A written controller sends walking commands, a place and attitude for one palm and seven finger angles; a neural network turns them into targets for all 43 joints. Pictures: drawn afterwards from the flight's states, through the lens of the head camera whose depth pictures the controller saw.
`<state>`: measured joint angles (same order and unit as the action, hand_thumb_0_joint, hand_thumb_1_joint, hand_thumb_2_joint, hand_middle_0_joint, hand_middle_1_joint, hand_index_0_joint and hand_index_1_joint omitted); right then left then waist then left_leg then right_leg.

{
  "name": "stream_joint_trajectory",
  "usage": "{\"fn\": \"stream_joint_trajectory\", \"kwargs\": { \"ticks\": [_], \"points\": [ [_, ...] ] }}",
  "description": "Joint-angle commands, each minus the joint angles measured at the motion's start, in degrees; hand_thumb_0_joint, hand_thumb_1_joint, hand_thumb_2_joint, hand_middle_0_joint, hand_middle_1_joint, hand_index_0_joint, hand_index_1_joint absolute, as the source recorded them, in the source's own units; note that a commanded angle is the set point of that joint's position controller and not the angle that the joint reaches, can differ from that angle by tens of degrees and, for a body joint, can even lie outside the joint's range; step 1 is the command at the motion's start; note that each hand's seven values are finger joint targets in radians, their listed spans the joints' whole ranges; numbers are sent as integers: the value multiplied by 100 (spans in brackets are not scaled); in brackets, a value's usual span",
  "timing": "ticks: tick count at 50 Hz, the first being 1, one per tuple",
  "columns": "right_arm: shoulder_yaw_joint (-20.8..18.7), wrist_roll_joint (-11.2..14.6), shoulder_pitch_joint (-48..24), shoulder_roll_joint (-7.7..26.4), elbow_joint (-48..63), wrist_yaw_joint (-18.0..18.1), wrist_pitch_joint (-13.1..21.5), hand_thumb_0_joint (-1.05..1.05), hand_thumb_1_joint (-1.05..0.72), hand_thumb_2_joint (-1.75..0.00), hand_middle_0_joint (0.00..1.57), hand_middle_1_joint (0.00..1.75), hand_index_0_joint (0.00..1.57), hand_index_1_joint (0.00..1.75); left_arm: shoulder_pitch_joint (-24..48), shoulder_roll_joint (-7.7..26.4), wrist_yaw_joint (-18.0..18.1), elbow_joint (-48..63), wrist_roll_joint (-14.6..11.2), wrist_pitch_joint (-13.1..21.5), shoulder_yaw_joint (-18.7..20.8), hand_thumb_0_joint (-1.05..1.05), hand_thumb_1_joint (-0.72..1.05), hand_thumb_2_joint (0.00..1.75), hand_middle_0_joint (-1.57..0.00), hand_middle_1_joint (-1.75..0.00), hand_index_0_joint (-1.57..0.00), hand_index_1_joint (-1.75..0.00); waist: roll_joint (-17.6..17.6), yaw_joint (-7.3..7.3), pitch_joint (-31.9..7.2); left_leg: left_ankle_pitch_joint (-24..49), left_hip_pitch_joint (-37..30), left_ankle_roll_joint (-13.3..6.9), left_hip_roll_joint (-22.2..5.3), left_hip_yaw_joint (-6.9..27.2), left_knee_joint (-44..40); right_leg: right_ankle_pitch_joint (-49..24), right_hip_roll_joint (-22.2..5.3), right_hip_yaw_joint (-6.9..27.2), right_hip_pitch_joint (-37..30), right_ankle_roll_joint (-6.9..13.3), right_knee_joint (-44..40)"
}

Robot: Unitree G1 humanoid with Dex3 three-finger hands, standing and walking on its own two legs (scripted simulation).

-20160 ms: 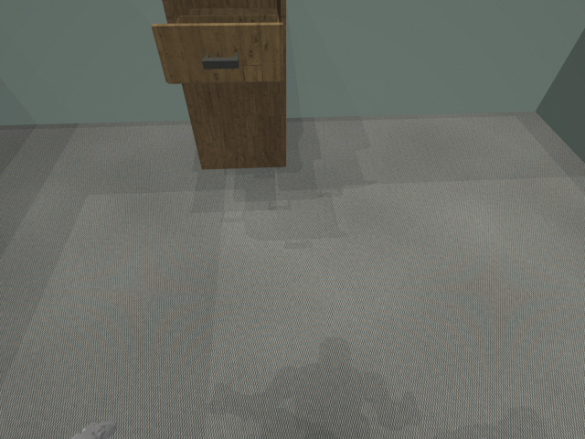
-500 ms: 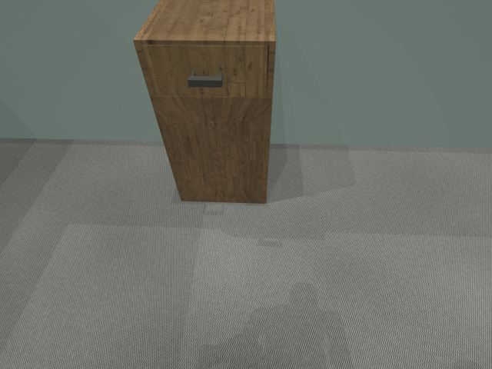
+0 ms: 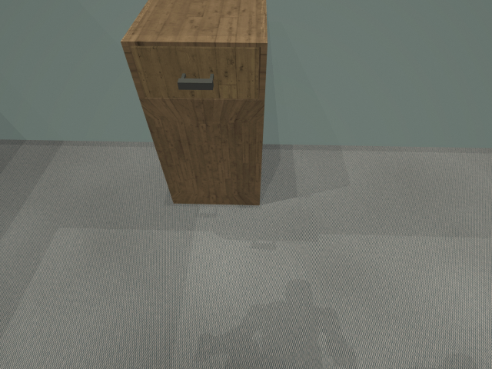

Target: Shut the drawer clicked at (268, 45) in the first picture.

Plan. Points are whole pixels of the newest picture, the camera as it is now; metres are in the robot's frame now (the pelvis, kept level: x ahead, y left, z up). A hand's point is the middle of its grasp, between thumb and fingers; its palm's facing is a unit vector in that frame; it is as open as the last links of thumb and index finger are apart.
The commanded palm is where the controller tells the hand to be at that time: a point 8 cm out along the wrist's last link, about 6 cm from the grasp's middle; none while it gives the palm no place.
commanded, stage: look to check the result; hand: left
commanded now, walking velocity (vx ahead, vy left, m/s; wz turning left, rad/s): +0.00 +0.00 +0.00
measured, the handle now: (196, 80) +0.94 +0.21 -0.05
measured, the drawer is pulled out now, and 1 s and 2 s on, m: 0.00 0.00 0.00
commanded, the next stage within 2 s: stand and wait in 0.36 s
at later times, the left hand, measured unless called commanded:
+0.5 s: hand out of the picture +0.09 +0.23 -0.16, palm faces -0.01 -0.95 -0.32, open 7.4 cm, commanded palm none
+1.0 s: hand out of the picture +0.11 +0.24 -0.15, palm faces -0.02 -0.94 -0.33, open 7.4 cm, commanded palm none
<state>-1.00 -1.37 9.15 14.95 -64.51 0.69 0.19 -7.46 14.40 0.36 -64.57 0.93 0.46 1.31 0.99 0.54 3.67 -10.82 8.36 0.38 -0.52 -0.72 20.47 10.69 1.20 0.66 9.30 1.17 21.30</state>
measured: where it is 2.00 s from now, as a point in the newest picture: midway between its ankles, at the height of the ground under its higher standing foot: outside the picture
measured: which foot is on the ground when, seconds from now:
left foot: down 0.00-1.00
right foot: down 0.00-1.00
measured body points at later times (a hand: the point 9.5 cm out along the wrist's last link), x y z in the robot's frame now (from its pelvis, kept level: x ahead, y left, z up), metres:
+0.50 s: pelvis +0.01 +0.00 +0.00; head +0.03 -0.01 +0.45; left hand +0.09 +0.28 -0.13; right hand +0.08 -0.28 -0.15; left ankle +0.00 +0.12 -0.75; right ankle +0.01 -0.11 -0.75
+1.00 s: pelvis +0.02 +0.00 +0.00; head +0.04 -0.01 +0.45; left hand +0.11 +0.29 -0.13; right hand +0.08 -0.29 -0.14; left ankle +0.00 +0.12 -0.75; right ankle +0.01 -0.11 -0.75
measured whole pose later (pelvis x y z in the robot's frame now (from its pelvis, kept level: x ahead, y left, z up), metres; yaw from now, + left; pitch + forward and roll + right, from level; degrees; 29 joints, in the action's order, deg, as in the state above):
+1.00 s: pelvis +0.02 +0.00 +0.00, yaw +0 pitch -1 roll +0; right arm -0.6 -1.2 6.9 18.3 -64.5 0.4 0.4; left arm -5.2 18.2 0.1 -64.3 0.8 0.9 1.3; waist 0.3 0.7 3.3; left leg -11.0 5.0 0.7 -1.0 -0.9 17.2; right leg 10.6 1.6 0.9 6.0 1.4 17.8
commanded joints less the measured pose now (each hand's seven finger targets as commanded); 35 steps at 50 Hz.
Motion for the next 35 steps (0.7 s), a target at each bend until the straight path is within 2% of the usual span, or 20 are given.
{"fn": "stream_joint_trajectory", "kwargs": {
  "ticks": [1,4,15,28,34,35],
  "points": [
    [-163,33,31,915,261,67,60,0,-90,-90,20,30,20,30,103,1100,89,276,-38,130,165,0,90,90,-20,-30,-20,-30,-58,22,-359,634,-204,-155,-563,466,-285,-622,-713,543,11,145,-495],
    [-166,32,28,976,260,70,66,0,-90,-90,20,30,20,30,106,1155,90,259,-39,141,170,0,90,90,-20,-30,-20,-30,-58,28,-501,760,-309,-162,-580,467,-268,-779,-723,561,-74,156,-490],
    [-161,40,-131,1121,260,61,64,0,-90,-90,20,30,20,30,172,1294,80,241,-41,141,172,0,90,90,-20,-30,-20,-30,-93,21,-439,653,-348,-150,-588,474,-351,-694,-730,592,-80,146,-580],
    [-183,40,-252,1276,300,58,99,0,-90,-90,20,30,20,30,316,1431,82,320,-37,176,205,0,90,90,-20,-30,-20,-30,-112,22,-587,1024,-463,-142,-623,449,-356,-1279,-774,567,-284,141,-517],
    [-178,38,-312,1334,316,55,106,0,-90,-90,20,30,20,30,382,1471,77,355,-39,170,205,0,90,90,-20,-30,-20,-30,-16,13,-522,1070,-460,-129,-642,446,-398,-1266,-766,571,-293,135,-530],
    [-178,40,-299,1353,320,54,104,0,-90,-90,20,30,20,30,383,1485,74,354,-40,173,206,0,90,90,-20,-30,-20,-30,-99,19,-553,1026,-467,-129,-643,458,-411,-1211,-767,568,-308,129,-554]
  ]
}}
